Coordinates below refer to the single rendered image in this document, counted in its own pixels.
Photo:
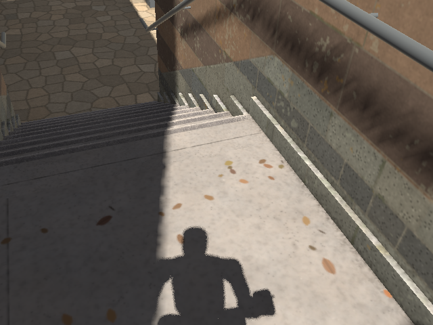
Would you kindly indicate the stairs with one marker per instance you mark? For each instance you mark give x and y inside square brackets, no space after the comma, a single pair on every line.
[88,127]

